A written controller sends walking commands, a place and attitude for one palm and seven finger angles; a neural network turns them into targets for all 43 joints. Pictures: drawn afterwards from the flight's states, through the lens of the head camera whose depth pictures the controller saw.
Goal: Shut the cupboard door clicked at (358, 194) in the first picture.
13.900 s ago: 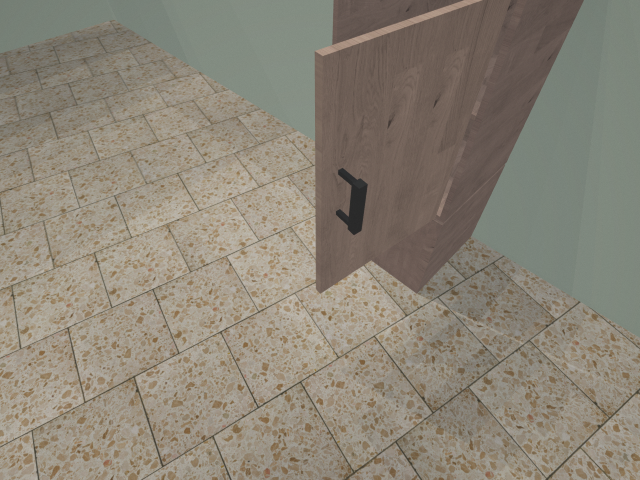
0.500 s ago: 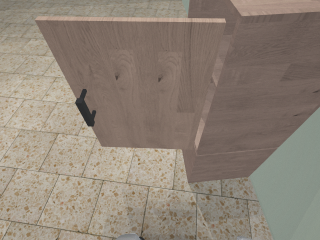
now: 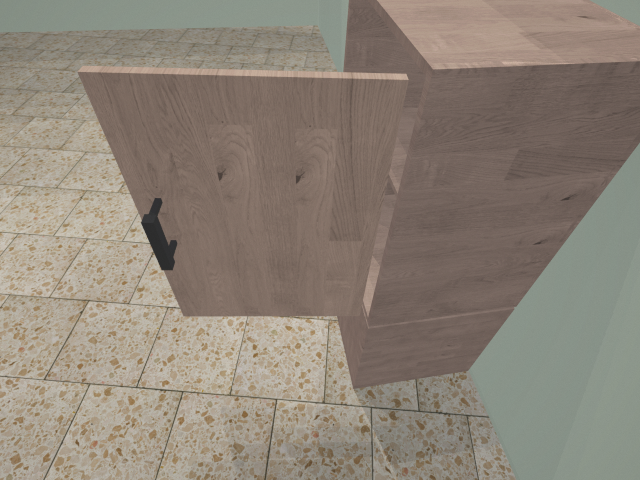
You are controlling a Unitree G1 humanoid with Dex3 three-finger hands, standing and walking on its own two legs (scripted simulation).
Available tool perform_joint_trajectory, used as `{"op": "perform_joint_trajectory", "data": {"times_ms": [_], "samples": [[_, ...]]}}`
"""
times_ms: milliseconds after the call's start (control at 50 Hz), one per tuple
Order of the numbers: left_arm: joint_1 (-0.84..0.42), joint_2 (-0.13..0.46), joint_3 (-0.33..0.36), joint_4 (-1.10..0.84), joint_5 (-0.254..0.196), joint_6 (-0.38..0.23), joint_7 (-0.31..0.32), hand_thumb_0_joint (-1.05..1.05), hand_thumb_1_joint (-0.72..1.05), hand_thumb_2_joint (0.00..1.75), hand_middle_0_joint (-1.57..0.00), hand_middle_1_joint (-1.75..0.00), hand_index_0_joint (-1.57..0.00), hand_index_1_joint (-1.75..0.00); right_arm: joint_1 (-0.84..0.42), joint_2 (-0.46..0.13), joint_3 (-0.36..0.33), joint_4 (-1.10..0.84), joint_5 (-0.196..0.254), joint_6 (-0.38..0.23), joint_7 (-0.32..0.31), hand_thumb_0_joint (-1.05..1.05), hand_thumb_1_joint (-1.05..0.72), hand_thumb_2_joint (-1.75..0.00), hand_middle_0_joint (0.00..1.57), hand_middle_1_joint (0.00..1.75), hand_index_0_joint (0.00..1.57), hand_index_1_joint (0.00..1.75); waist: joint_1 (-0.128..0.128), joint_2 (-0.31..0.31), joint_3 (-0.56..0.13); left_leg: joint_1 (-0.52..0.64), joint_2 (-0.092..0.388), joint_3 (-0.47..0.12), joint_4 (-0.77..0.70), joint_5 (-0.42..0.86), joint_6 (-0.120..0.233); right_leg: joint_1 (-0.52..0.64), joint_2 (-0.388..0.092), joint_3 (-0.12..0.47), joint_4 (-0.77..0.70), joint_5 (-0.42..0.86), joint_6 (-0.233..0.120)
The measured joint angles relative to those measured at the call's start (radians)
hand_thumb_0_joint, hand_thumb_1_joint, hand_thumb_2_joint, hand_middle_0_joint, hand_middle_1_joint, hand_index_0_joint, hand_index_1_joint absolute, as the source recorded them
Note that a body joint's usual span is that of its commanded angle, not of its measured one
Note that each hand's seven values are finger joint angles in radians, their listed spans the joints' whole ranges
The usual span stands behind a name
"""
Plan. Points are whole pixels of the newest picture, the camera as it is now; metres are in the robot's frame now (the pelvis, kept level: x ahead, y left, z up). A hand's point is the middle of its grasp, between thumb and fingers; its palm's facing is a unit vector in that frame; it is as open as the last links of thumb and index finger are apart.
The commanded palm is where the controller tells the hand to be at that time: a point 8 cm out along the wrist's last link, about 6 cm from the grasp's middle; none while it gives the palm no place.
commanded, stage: look again from close up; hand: left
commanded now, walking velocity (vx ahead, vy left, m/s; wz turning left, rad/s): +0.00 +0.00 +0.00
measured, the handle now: (162, 235) +0.50 +0.30 -0.03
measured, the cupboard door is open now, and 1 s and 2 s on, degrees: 82 82 82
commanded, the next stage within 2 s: raise the hand and make a fist in 0.54 s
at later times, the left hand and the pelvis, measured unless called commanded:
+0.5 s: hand out of the picture +0.03 +0.21 -0.18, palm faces -0.01 -0.98 -0.19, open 7.4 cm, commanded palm none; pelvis +0.03 +0.03 +0.00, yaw +0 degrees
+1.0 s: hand (169, 435) +0.19 +0.20 -0.07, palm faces +0.02 -1.00 +0.02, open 6.5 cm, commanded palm +0.15 +0.27 -0.06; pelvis +0.00 +0.02 -0.10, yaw +3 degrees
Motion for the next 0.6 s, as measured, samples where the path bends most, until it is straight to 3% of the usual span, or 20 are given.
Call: {"op": "perform_joint_trajectory", "data": {"times_ms": [200,600], "samples": [[0.02,0.016,0.0,0.09,-0.004,-0.005,0.001,0.01,0.91,0.9,-0.2,-0.3,-0.2,-0.3,0.023,0.001,0.01,0.085,0.01,-0.018,-0.008,0.01,-0.91,-0.9,0.2,0.3,0.2,0.3,0.007,-0.018,0.021,0.025,-0.017,0.01,-0.03,-0.003,0.017,0.027,-0.016,0.01,-0.036,0.004,0.018],[-0.015,0.009,-0.002,0.146,0.002,-0.005,0.006,0.01,0.91,0.9,-0.2,-0.3,-0.2,-0.3,-0.106,0.011,0.013,0.098,0.015,-0.044,-0.019,0.0,-0.9,-0.9,0.2,0.3,0.2,0.3,0.03,-0.029,0.016,0.087,-0.062,0.025,-0.066,-0.021,0.056,0.084,-0.061,0.025,-0.063,-0.016,0.061]]}}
